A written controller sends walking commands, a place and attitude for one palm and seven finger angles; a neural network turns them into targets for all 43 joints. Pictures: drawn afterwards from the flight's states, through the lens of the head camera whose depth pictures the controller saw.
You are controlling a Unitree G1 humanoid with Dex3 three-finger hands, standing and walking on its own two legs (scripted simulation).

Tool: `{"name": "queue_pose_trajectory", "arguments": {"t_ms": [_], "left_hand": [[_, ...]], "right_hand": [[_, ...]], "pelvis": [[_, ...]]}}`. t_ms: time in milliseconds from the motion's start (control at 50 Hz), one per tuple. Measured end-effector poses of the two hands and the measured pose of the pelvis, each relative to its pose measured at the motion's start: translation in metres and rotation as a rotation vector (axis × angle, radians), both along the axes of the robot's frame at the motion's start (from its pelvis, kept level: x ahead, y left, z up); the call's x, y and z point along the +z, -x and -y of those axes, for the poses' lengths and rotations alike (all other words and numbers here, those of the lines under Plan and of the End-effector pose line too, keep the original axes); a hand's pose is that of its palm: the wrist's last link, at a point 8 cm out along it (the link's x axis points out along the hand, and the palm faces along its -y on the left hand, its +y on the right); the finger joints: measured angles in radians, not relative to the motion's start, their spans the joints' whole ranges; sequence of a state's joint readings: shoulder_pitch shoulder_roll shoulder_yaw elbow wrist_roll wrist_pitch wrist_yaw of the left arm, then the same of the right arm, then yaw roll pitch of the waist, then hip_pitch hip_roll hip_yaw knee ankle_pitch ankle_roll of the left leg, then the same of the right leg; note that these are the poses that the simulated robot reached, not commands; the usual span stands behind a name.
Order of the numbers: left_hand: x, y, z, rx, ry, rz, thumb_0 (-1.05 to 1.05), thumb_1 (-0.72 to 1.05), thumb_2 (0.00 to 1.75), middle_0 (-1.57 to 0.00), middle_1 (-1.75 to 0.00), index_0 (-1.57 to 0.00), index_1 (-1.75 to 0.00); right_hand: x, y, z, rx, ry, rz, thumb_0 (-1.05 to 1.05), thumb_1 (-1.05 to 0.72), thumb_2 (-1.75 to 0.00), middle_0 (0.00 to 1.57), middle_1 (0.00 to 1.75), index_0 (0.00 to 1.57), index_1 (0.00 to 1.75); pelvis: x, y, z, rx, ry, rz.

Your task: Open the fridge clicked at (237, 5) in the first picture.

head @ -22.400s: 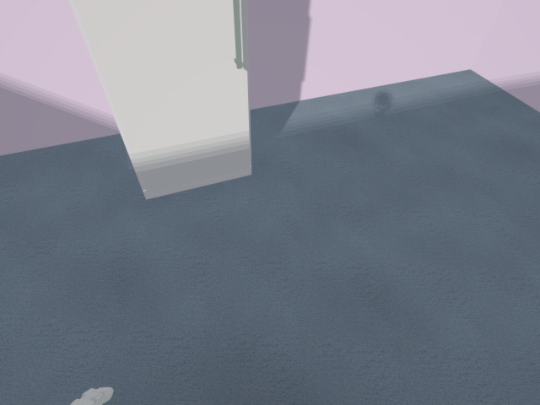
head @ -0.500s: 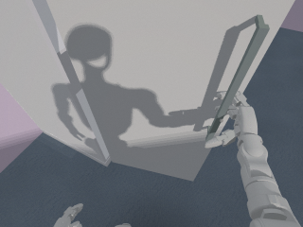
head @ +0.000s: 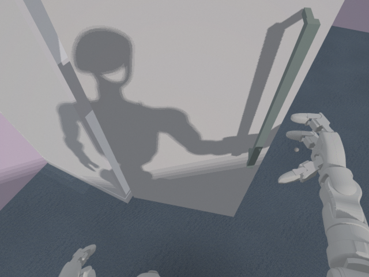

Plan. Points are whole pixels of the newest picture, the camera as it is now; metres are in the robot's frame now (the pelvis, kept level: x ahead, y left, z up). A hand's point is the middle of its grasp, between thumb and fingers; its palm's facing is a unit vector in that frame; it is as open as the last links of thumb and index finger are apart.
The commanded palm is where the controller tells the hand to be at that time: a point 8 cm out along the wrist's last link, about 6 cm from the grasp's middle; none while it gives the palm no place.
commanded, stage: slip the hand off the handle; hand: right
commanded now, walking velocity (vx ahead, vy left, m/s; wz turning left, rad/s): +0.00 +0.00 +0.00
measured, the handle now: (270, 111) +0.45 -0.14 +0.12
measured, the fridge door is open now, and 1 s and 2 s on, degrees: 76 76 76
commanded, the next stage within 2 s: draw the hand back to the body in 0.68 s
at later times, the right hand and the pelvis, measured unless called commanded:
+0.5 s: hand (300, 188) +0.29 -0.19 +0.07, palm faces +0.02 +0.99 -0.15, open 14.7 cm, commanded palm +0.26 -0.24 +0.09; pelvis +0.00 +0.00 +0.00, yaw +0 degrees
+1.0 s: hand (314, 205) +0.25 -0.19 +0.10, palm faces +0.15 +0.99 -0.02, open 14.7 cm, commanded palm +0.21 -0.25 +0.11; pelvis -0.01 +0.02 +0.00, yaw -2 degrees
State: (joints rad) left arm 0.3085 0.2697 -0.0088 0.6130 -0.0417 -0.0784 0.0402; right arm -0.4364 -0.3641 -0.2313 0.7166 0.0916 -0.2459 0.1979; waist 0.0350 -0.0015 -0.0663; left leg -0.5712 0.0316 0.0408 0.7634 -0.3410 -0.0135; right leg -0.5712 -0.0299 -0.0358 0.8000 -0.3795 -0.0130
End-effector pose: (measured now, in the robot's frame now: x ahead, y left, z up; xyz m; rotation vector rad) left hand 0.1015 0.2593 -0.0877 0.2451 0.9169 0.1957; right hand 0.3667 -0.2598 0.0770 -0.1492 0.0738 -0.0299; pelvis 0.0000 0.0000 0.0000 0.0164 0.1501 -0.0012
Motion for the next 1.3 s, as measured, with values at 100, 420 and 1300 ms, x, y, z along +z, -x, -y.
{"name": "queue_pose_trajectory", "arguments": {"t_ms": [100, 420, 1300], "left_hand": [[0.0, 0.002, 0.003, 0.006, 0.015, 0.009, 0.01, 0.9, 0.9, -0.21, -0.3, -0.2, -0.3], [0.011, -0.04, 0.018, -0.074, 0.046, 0.163, 0.01, 0.9, 0.9, -0.21, -0.3, -0.2, -0.3], [0.039, -0.07, 0.024, -0.166, 0.057, 0.37, 0.01, 0.9, 0.9, -0.21, -0.3, -0.2, -0.3]], "right_hand": [[0.004, 0.008, 0.003, 0.009, -0.011, 0.025, -0.02, 0.54, -0.2, 0.25, 1.15, 0.25, 1.15], [0.001, 0.077, -0.012, 0.007, -0.005, 0.044, -0.02, 0.54, -0.2, 0.26, 1.15, 0.25, 1.15], [0.054, 0.179, -0.001, -0.138, -0.115, 0.128, -0.02, 0.53, -0.21, 0.25, 1.14, 0.25, 1.14]], "pelvis": [[0.0, -0.002, 0.001, 0.009, -0.001, -0.001], [0.0, -0.001, 0.0, -0.002, -0.001, 0.043], [0.011, 0.003, -0.015, -0.033, 0.006, 0.144]]}}
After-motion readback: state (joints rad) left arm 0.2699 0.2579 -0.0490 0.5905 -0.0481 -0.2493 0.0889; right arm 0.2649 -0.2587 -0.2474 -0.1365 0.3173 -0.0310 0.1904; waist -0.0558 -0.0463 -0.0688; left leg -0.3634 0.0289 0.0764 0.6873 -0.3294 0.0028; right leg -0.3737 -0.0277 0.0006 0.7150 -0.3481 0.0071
